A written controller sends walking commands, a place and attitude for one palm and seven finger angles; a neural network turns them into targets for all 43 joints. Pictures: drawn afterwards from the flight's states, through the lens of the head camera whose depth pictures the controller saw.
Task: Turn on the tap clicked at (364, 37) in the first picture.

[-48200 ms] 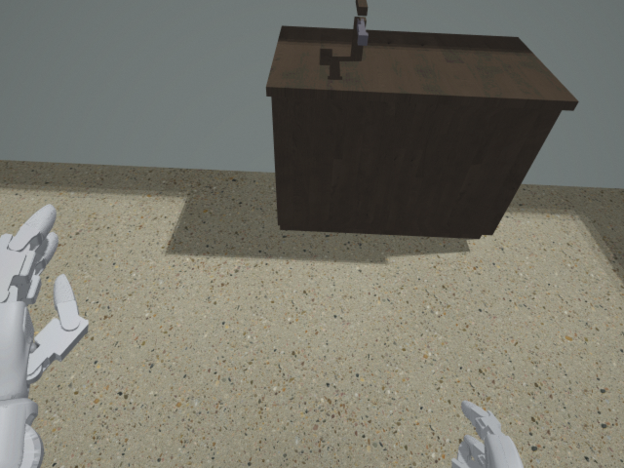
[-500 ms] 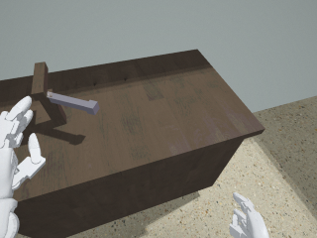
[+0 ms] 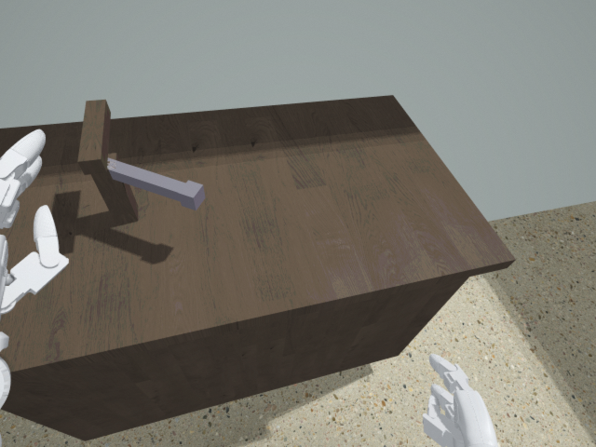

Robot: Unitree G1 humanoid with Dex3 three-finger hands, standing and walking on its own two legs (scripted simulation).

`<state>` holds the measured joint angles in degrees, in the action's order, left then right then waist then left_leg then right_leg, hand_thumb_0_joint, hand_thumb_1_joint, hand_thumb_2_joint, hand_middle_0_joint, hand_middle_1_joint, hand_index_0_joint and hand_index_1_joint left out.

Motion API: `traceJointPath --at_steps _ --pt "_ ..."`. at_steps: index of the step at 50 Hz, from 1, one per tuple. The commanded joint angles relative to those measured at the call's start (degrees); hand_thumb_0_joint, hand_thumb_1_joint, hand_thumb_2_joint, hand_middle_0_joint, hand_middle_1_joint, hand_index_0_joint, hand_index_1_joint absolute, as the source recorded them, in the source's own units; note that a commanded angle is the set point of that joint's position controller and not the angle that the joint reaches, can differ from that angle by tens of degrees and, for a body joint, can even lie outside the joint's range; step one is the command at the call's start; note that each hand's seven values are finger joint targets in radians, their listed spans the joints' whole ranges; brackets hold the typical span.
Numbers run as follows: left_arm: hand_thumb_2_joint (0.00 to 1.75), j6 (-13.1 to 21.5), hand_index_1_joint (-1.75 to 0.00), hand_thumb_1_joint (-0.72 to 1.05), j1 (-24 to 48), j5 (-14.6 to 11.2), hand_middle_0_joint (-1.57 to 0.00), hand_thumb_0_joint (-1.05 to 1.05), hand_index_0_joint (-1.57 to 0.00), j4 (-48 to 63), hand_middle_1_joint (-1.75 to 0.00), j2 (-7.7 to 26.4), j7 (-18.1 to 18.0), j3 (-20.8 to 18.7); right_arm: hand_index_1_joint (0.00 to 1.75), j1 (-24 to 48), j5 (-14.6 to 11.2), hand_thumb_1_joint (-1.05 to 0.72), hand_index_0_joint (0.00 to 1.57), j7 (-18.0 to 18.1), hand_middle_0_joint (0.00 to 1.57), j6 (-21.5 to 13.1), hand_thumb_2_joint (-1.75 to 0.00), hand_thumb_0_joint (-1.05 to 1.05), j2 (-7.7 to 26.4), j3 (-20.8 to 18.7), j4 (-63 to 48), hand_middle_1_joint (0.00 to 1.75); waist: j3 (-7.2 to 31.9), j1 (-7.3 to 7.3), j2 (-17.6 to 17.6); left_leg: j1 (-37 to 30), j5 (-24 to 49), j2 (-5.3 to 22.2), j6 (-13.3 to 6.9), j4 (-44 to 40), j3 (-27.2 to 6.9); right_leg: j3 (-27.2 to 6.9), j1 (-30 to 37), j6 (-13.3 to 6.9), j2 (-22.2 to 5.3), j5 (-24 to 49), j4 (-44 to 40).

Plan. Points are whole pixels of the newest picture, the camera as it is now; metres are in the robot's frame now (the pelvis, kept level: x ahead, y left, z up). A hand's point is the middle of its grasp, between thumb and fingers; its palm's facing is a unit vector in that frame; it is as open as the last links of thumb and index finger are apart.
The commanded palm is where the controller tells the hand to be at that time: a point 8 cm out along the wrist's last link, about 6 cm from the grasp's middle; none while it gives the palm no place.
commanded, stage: come to a stop and stand still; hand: left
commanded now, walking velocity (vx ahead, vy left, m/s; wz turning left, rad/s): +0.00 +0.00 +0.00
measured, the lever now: (192, 195) +0.42 +0.21 +0.07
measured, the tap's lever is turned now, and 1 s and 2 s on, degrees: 55 55 55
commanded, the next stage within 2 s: look again from close up in 0.84 s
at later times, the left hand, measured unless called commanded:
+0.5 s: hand (74, 287) +0.21 +0.25 +0.16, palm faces +0.40 -0.85 -0.35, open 7.4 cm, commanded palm +0.15 +0.28 +0.18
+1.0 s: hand (65, 284) +0.22 +0.26 +0.16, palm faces +0.38 -0.86 -0.35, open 7.4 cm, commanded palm +0.16 +0.29 +0.18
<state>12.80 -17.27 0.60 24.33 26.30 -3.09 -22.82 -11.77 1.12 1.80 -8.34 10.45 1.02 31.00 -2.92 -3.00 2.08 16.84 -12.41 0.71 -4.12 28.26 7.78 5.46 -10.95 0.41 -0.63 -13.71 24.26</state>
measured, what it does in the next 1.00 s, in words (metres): stands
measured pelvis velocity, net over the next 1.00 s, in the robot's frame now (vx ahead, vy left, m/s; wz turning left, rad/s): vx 0.00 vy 0.01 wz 0.01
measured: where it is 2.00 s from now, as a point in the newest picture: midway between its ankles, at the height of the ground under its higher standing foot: outside the picture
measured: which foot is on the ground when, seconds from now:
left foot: down 0.00-1.00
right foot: down 0.00-1.00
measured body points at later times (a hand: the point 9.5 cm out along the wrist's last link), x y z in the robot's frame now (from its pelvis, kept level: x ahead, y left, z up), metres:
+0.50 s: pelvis -0.01 +0.00 +0.00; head +0.01 +0.02 +0.45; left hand +0.19 +0.29 +0.18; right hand +0.15 -0.23 -0.07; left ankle +0.03 +0.06 -0.74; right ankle -0.01 -0.13 -0.74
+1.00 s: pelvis +0.00 +0.01 +0.00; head +0.02 +0.03 +0.45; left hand +0.19 +0.30 +0.18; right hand +0.19 -0.21 -0.06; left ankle +0.03 +0.06 -0.74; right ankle -0.01 -0.13 -0.74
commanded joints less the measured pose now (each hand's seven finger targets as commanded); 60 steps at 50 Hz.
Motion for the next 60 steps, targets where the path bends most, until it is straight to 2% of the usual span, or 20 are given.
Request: traceJointPath --at_steps 1,2,4,6,8,9,10,13,15,19,21,25,26,30,31,35,41,45,46,60 --pt "0.90 4.0 -0.30 0.90 8.3 -2.3 -0.20 0.00 -0.20 5.3 -0.30 2.2 -0.1 -1.9 0.30 -0.3 -1.9 -0.90 0.20 -1.5 0.20 -3.7 -0.90 0.00 8.1 -4.6 -8.7 0.30 17.6 0.85 -20.7 -18.6 27.1 8.5 3.3 -3.9 -7.7 -4.7 -5.7 -3.3 -2.5 2.8 9.0" --pt "0.90 4.1 -0.30 0.90 3.5 -2.8 -0.20 0.00 -0.20 9.0 -0.30 2.3 -0.4 -1.6 0.30 0.4 -1.9 -0.90 0.20 -2.4 0.20 -3.8 -0.90 0.00 7.8 -4.5 -9.0 0.30 15.9 0.61 -19.0 -17.1 26.7 10.1 2.1 -5.2 -9.7 -4.4 -5.4 -2.2 -2.0 -3.5 9.5" --pt "0.90 3.9 -0.30 0.90 -2.0 -3.0 -0.20 0.00 -0.20 12.8 -0.30 2.3 -1.1 -1.6 0.30 2.5 -2.3 -0.90 0.20 -3.3 0.20 -3.8 -0.90 0.00 8.1 -3.9 -9.5 0.30 11.5 0.27 -9.9 -7.6 13.1 10.2 1.4 -6.8 -10.0 -4.4 0.0 -1.5 -2.2 -0.8 4.5" --pt "0.90 3.1 -0.30 0.90 -5.3 -3.2 -0.20 0.00 -0.20 12.0 -0.30 3.0 -1.9 -2.9 0.30 3.3 -2.7 -0.90 0.20 -2.9 0.20 -3.3 -0.90 0.00 8.5 -3.5 -9.6 0.30 8.5 0.87 0.5 -2.2 1.1 7.8 2.4 -6.8 -8.9 -4.6 2.4 -1.6 -2.4 3.0 0.6" --pt "0.90 3.3 -0.30 0.90 -4.0 -3.6 -0.20 0.00 -0.20 11.0 -0.30 5.4 -2.4 -6.1 0.30 4.0 -2.5 -0.90 0.20 -1.6 0.20 -3.0 -0.90 0.00 8.6 -3.5 -9.5 0.30 4.6 1.42 5.2 -1.5 -9.7 4.9 3.1 -6.1 -8.2 -7.7 -2.8 -2.4 -3.4 -3.2 -4.7" --pt "0.90 3.6 -0.30 0.90 -2.9 -3.7 -0.20 0.00 -0.20 11.4 -0.30 6.2 -2.5 -7.1 0.30 4.2 -2.4 -0.90 0.20 -0.9 0.20 -3.0 -0.90 0.00 8.3 -3.4 -9.4 0.30 3.9 1.70 4.7 -2.9 -11.4 4.0 3.1 -5.6 -8.2 -9.3 -5.7 -2.8 -4.1 -7.2 -6.6" --pt "0.90 3.7 -0.30 0.90 -0.5 -3.4 -0.20 0.00 -0.20 13.6 -0.30 9.4 -3.1 -9.5 0.30 4.8 -2.3 -0.90 0.20 -0.2 0.20 -2.6 -0.90 0.00 8.7 -3.2 -9.1 0.30 3.8 1.89 0.6 -4.7 -10.2 4.1 3.1 -6.0 -8.3 -9.3 -7.5 -3.1 -4.2 -8.0 -6.4" --pt "0.90 4.4 -0.30 0.90 2.4 -2.9 -0.20 0.00 -0.20 12.4 -0.30 6.5 -3.1 -7.0 0.30 4.0 -1.8 -0.90 0.20 0.6 0.20 -3.0 -0.90 0.00 8.3 -2.9 -8.5 0.30 5.3 1.79 -6.8 -3.7 -13.1 5.2 2.1 -9.1 -9.1 -7.3 -4.1 -2.4 -2.7 -7.3 -4.5" --pt "0.90 4.5 -0.30 0.90 3.6 -2.5 -0.20 0.00 -0.20 14.3 -0.30 6.9 -3.3 -6.7 0.30 4.8 -2.0 -0.90 0.20 0.9 0.20 -3.6 -0.90 0.00 7.8 -2.5 -8.4 0.30 6.4 1.63 -8.0 -4.5 -12.6 5.8 1.9 -10.2 -9.9 -6.3 -2.2 -1.9 -2.2 -4.4 -3.7" --pt "0.90 4.0 -0.30 0.90 1.2 -2.3 -0.20 0.00 -0.20 13.0 -0.30 3.1 -3.3 -3.0 0.30 3.8 -1.8 -0.90 0.20 0.5 0.20 -4.4 -0.90 0.00 8.3 -2.8 -7.4 0.30 6.7 1.75 -3.9 -5.5 -8.2 4.7 1.9 -7.1 -8.6 -7.8 -1.3 -2.0 -2.9 -0.7 -6.3" --pt "0.90 3.8 -0.30 0.90 0.3 -2.1 -0.20 0.00 -0.20 12.4 -0.30 2.2 -3.4 -2.1 0.30 4.0 -1.7 -0.90 0.20 0.4 0.20 -4.5 -0.90 0.00 8.6 -2.9 -6.6 0.30 6.5 1.93 -4.8 -6.3 -5.4 4.8 2.2 -7.1 -8.6 -7.3 -2.0 -2.1 -2.9 1.0 -6.3" --pt "0.90 3.6 -0.30 0.90 -1.4 -2.1 -0.20 0.00 -0.20 13.0 -0.30 4.8 -3.7 -4.6 0.30 4.5 -1.8 -0.90 0.20 0.4 0.20 -3.9 -0.90 0.00 8.5 -2.8 -6.7 0.30 7.4 1.73 -6.7 -6.9 0.7 5.0 2.6 -7.8 -9.3 -5.9 -0.3 -1.8 -2.5 5.2 -4.4" --pt "0.90 3.7 -0.30 0.90 -2.0 -2.4 -0.20 0.00 -0.20 12.7 -0.30 3.2 -3.6 -3.4 0.30 4.1 -1.6 -0.90 0.20 0.4 0.20 -3.5 -0.90 0.00 8.5 -2.8 -6.8 0.30 7.6 1.80 -6.4 -6.5 1.8 5.2 2.5 -7.8 -9.3 -5.6 0.3 -1.8 -2.4 5.9 -4.0" --pt "0.90 3.6 -0.30 0.90 -3.3 -2.9 -0.20 0.00 -0.20 14.6 -0.30 5.9 -3.5 -6.0 0.30 4.7 -1.8 -0.90 0.20 0.6 0.20 -2.9 -0.90 0.00 8.1 -2.6 -7.4 0.30 8.8 1.70 -5.3 -8.5 7.6 5.4 2.7 -6.9 -9.1 -5.2 0.9 -1.7 -2.5 9.8 -3.5" --pt "0.90 3.6 -0.30 0.90 -3.5 -3.2 -0.20 0.00 -0.20 14.1 -0.30 4.5 -3.3 -4.8 0.30 4.3 -1.6 -0.90 0.20 0.7 0.20 -2.7 -0.90 0.00 8.3 -2.7 -7.5 0.30 9.2 1.74 -4.4 -8.5 8.9 5.5 2.5 -6.5 -8.9 -5.1 1.3 -1.5 -2.5 10.6 -3.7" --pt "0.90 3.4 -0.30 0.90 -2.5 -3.2 -0.20 0.00 -0.20 16.2 -0.30 4.7 -3.2 -4.2 0.30 4.7 -1.8 -0.90 0.20 0.7 0.20 -2.6 -0.90 0.00 8.3 -2.6 -7.7 0.30 9.5 1.89 -7.5 -10.5 12.9 5.6 3.2 -6.4 -8.9 -5.1 0.9 -1.7 -2.2 12.2 -2.8" --pt "0.90 2.8 -0.30 0.90 -2.5 -3.4 -0.20 0.00 -0.20 14.7 -0.30 3.2 -3.2 -2.5 0.30 4.3 -1.4 -0.90 0.20 0.7 0.20 -1.9 -0.90 0.00 8.6 -2.5 -7.4 0.30 9.8 1.94 -6.0 -10.0 12.8 5.9 3.3 -7.0 -9.3 -4.8 1.7 -1.5 -2.2 11.8 -3.6" --pt "0.90 2.7 -0.30 0.90 -1.9 -3.1 -0.20 0.00 -0.20 16.0 -0.30 5.0 -3.6 -3.8 0.30 5.3 -1.6 -0.90 0.20 0.9 0.20 -1.8 -0.90 0.00 8.2 -2.3 -7.9 0.30 8.7 1.89 -6.8 -9.4 8.0 5.9 3.7 -8.1 -9.9 -5.1 1.5 -1.7 -2.4 9.3 -4.2" --pt "0.90 2.8 -0.30 0.90 -1.8 -3.3 -0.20 0.00 -0.20 15.1 -0.30 3.2 -3.4 -2.2 0.30 4.7 -1.3 -0.90 0.20 0.8 0.20 -1.6 -0.90 0.00 8.5 -2.3 -7.5 0.30 8.5 1.98 -7.1 -8.5 6.6 6.0 3.4 -8.8 -9.9 -4.9 1.6 -1.6 -2.2 8.6 -4.3" --pt "0.90 2.7 -0.30 0.90 -3.4 -3.2 -0.20 0.00 -0.20 15.4 -0.30 4.9 -3.9 -3.9 0.30 5.2 -1.7 -0.90 0.20 1.0 0.20 -1.6 -0.90 0.00 8.3 -2.5 -7.7 0.30 7.6 2.02 -6.8 -7.5 2.4 5.8 4.1 -10.3 -11.4 -5.0 2.3 -1.8 -2.4 6.3 -5.2"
